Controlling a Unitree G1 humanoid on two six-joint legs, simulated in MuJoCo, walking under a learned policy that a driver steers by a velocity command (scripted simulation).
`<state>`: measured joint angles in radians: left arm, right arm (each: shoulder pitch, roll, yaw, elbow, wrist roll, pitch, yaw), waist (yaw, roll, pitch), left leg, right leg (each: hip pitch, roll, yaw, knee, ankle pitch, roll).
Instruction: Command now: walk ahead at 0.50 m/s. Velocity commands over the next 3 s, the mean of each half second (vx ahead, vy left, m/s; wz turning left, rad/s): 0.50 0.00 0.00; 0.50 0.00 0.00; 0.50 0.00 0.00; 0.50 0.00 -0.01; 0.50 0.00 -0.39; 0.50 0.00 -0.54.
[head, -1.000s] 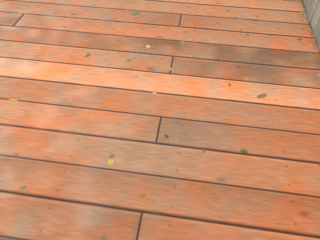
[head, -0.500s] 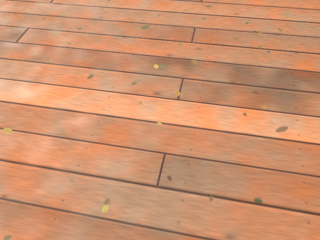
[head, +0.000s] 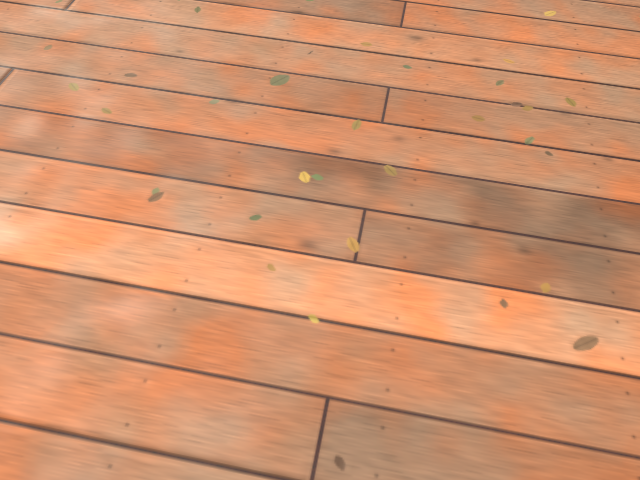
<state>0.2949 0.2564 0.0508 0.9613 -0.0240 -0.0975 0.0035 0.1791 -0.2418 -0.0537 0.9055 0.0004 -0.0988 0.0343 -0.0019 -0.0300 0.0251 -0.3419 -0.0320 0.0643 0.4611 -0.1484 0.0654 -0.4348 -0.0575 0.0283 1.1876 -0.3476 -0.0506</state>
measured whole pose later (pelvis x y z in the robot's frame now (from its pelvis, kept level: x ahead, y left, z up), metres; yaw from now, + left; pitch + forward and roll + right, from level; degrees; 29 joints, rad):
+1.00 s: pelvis +0.55 -0.01 -0.01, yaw +0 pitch +2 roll -1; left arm 0.39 0.25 0.07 1.03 -0.01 -0.06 0.01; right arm 0.01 -0.23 -0.06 0.87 0.01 -0.10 0.03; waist 0.05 0.00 0.02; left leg -0.50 0.03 0.04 0.54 -0.08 0.05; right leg 0.01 -0.02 -0.05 0.50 -0.45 0.00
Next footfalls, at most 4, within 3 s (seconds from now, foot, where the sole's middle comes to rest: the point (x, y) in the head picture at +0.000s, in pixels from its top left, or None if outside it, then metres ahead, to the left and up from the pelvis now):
0.42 right None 0.41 -0.15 -0.77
0.98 left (281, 372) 0.71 0.09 -0.77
1.54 right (377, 262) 1.03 -0.14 -0.77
2.08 left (286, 176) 1.34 0.10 -0.77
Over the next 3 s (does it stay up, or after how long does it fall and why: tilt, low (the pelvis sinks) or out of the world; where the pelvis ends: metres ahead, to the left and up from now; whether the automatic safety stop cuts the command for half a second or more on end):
stays up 1.64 -0.14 0.01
